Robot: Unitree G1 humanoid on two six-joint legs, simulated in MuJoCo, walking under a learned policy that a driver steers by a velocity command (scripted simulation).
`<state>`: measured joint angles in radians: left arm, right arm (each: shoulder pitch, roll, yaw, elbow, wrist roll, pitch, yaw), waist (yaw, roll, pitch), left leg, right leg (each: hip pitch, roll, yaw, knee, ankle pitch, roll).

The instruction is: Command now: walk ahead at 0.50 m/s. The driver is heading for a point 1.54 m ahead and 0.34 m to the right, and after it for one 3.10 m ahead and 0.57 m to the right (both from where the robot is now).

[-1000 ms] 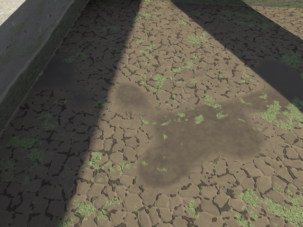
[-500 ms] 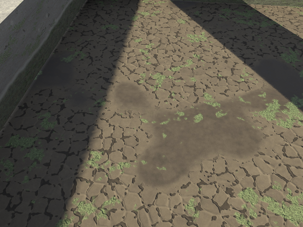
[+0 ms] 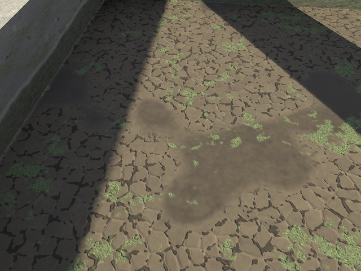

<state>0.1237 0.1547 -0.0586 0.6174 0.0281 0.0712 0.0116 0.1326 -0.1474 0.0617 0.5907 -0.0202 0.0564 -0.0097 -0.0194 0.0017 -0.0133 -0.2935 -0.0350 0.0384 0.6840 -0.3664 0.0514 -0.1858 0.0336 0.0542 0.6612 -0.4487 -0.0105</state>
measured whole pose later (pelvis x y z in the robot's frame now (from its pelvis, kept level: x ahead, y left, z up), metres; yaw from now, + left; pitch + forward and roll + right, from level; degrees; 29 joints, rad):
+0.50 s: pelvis +0.00 +0.00 +0.00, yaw +0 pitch -1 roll +0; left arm 0.12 0.15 -0.06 0.62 0.03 0.07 0.01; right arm 0.14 -0.15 0.06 0.59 -0.02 0.06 -0.01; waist -0.02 0.00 -0.01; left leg -0.29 -0.03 0.04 0.68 -0.37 0.05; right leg -0.18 0.03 0.06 0.66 -0.45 -0.01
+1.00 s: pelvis +0.00 +0.00 +0.02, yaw +0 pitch +0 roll +0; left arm 0.14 0.18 -0.04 0.69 0.02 0.08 0.01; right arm 0.18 -0.17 0.04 0.69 -0.01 0.05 0.00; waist -0.02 -0.01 0.00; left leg -0.19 -0.04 0.04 0.40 -0.21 0.05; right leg -0.09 0.02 0.07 0.38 -0.29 0.00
